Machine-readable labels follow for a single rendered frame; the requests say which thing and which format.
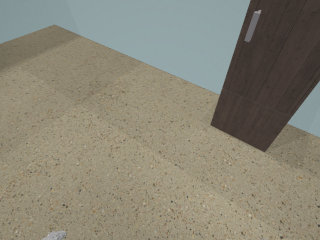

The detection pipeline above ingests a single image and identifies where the handle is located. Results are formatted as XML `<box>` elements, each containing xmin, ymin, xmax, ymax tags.
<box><xmin>244</xmin><ymin>10</ymin><xmax>262</xmax><ymax>42</ymax></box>

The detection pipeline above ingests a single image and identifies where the cupboard door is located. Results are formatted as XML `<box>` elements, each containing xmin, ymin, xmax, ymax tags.
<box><xmin>225</xmin><ymin>0</ymin><xmax>320</xmax><ymax>114</ymax></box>

